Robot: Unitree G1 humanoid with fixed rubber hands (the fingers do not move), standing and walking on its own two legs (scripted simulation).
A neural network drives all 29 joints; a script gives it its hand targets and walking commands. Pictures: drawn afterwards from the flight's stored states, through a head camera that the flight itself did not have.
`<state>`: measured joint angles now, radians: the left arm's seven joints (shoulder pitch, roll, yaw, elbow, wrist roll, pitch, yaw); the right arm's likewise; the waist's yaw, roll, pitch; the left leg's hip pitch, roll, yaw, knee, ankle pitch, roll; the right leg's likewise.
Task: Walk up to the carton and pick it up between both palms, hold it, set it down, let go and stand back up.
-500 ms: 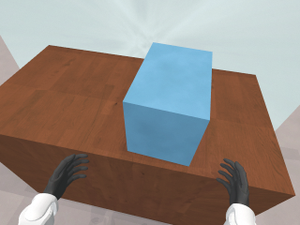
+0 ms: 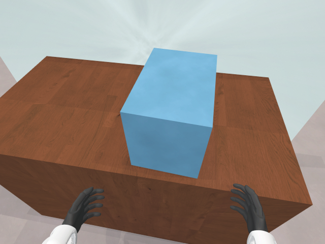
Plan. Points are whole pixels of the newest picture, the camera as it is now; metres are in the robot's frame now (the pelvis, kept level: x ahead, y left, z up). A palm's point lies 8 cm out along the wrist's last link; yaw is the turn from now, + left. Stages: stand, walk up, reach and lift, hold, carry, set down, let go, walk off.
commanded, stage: set down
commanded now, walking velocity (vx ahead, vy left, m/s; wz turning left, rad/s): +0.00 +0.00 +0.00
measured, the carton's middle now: (174, 109) +0.49 -0.03 +0.05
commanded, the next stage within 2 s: let go in 0.40 s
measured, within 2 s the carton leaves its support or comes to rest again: neither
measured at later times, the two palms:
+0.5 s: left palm (86, 241) +0.16 +0.20 -0.06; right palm (260, 225) +0.18 -0.21 -0.02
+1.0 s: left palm out of the picture +0.09 +0.21 -0.10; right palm (269, 242) +0.15 -0.24 -0.06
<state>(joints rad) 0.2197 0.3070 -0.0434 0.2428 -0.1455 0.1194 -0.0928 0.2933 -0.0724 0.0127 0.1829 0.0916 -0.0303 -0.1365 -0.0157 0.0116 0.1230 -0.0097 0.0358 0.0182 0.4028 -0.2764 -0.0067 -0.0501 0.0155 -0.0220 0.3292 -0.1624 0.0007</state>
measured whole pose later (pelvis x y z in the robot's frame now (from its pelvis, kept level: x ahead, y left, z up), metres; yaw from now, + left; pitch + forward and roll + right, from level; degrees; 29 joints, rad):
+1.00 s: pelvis -0.03 -0.02 -0.01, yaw -1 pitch -4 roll +0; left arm 0.28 0.19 0.01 0.60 0.06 0.03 -0.03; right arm 0.15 -0.21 -0.01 0.56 -0.04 -0.03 0.03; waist 0.02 0.01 0.04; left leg -0.16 0.03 0.02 0.52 -0.34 0.01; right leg -0.21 0.04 0.03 0.46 -0.17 -0.02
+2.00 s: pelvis +0.00 +0.02 -0.01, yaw -6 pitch +0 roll +0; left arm 0.35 0.13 0.00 1.01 0.03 -0.01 0.05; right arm 0.30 -0.17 -0.05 1.09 -0.03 0.02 -0.02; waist -0.02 0.01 0.00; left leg -0.19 -0.01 0.10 0.50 -0.33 0.04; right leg -0.30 0.02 0.13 0.52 -0.23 0.04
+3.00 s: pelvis +0.00 +0.02 -0.01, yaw -6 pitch -1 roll +0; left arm 0.31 0.11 0.00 1.10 0.02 0.00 0.05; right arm 0.34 -0.13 -0.02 1.12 -0.02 0.00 -0.04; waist -0.01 0.00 0.02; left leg -0.13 0.00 0.11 0.45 -0.31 0.03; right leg -0.26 0.02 0.12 0.49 -0.22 0.03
